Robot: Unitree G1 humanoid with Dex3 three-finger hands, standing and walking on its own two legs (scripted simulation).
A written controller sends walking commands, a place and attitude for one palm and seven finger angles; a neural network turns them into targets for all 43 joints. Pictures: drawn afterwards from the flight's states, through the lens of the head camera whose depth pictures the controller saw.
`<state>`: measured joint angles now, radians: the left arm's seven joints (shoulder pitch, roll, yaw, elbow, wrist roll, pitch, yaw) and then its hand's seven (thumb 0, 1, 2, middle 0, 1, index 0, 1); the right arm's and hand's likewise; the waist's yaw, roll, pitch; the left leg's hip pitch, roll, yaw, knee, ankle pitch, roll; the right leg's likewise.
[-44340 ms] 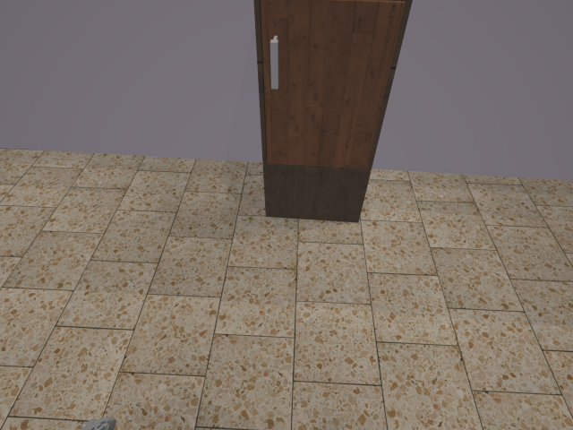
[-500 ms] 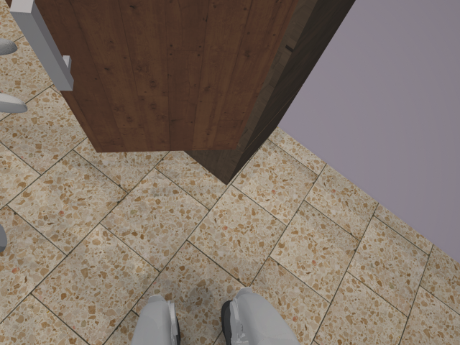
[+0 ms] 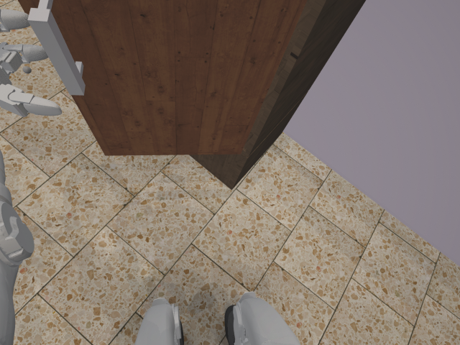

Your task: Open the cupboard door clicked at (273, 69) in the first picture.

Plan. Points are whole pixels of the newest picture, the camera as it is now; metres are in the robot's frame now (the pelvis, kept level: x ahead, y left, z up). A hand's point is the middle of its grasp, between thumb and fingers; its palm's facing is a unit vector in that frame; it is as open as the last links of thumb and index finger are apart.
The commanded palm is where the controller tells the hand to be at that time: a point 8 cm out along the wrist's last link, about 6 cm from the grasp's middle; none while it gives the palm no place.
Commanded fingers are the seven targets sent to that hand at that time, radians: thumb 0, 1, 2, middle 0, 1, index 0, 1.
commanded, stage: slide the fingers in behind the handle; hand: left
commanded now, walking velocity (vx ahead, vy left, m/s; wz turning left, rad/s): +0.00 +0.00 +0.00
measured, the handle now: (63, 47) +0.57 +0.22 +0.08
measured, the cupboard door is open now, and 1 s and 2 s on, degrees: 44 44 44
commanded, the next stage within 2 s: close the thumb around the handle in 1.16 s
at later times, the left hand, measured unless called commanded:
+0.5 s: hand (64, 71) +0.52 +0.21 +0.08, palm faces -0.02 -1.00 -0.01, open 14.0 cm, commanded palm +0.51 +0.25 +0.08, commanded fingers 0.00 -0.50 0.30 -0.30 -1.20 -0.30 -1.20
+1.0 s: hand (75, 73) +0.52 +0.19 +0.08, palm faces +0.00 -1.00 -0.01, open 14.0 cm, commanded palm +0.50 +0.24 +0.08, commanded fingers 0.00 -0.50 0.30 -0.30 -1.20 -0.30 -1.20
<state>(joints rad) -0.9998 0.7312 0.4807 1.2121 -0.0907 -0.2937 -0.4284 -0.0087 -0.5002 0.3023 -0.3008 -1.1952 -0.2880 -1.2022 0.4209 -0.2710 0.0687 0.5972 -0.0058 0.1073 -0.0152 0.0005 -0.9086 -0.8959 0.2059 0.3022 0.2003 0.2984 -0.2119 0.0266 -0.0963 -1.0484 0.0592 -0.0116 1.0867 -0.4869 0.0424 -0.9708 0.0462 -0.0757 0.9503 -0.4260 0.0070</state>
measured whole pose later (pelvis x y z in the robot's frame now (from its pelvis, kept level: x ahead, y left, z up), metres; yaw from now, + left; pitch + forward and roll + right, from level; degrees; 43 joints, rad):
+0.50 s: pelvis +0.00 -0.01 +0.00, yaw +0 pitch +24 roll -5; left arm -0.96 0.62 0.43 1.20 -0.09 -0.34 -0.36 -0.01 -0.50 0.30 -0.30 -1.20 -0.30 -1.20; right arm 0.41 -0.27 0.05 0.61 -0.01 0.10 0.00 0.00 -0.91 -0.90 0.21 0.30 0.20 0.30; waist -0.20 0.03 -0.11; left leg -1.00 0.06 0.00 1.06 -0.49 0.03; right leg -0.94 0.05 -0.07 0.96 -0.44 -0.01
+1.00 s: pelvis +0.00 -0.02 +0.00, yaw +1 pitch +24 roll -4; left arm -0.97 0.60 0.43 1.22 -0.08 -0.36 -0.32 -0.01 -0.50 0.30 -0.30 -1.20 -0.30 -1.20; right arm 0.41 -0.27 0.04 0.61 0.00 0.09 -0.01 0.00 -0.91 -0.90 0.21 0.30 0.20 0.30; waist -0.20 0.03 -0.11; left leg -1.00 0.06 0.00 1.06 -0.48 0.02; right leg -0.95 0.05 -0.07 0.97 -0.44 -0.02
